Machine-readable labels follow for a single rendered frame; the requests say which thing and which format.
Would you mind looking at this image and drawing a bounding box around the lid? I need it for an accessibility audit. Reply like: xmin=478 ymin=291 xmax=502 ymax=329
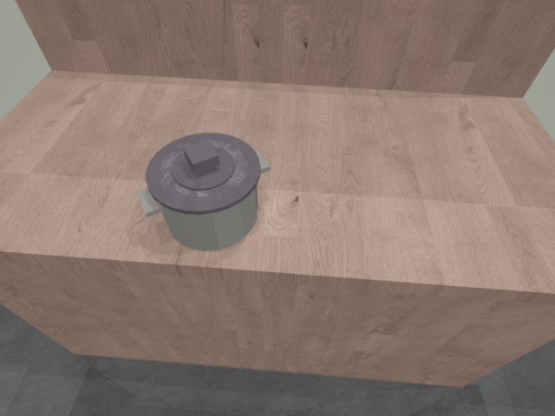
xmin=146 ymin=133 xmax=260 ymax=215

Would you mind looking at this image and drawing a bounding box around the knob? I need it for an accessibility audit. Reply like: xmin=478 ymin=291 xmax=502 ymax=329
xmin=183 ymin=140 xmax=220 ymax=173

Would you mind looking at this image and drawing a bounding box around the table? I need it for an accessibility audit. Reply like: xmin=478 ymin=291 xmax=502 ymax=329
xmin=0 ymin=0 xmax=555 ymax=387

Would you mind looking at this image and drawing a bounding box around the pot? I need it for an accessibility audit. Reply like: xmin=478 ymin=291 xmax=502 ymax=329
xmin=136 ymin=149 xmax=271 ymax=250

